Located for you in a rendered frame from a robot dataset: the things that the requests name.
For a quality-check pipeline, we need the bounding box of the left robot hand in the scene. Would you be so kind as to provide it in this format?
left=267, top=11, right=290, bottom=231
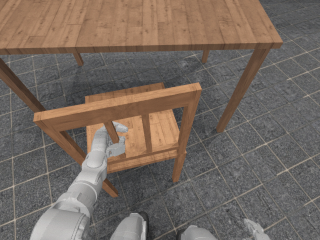
left=90, top=121, right=128, bottom=158

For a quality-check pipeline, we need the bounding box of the right robot hand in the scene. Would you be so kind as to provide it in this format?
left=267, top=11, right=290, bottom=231
left=242, top=218, right=270, bottom=240

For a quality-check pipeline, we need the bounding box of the table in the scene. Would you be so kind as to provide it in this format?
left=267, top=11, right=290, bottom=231
left=0, top=0, right=283, bottom=133

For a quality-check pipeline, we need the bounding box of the chair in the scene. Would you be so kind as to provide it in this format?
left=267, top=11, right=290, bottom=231
left=33, top=82, right=202, bottom=198

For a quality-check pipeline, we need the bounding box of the left robot foot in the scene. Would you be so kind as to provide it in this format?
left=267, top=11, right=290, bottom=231
left=138, top=211, right=149, bottom=240

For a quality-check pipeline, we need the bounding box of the robot left upper arm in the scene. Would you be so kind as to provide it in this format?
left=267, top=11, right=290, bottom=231
left=32, top=208, right=90, bottom=240

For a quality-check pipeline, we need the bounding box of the left robot shin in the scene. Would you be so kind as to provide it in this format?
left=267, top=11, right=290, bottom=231
left=129, top=213, right=143, bottom=219

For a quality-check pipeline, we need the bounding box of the left robot forearm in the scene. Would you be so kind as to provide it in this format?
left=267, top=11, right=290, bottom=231
left=29, top=150, right=108, bottom=240

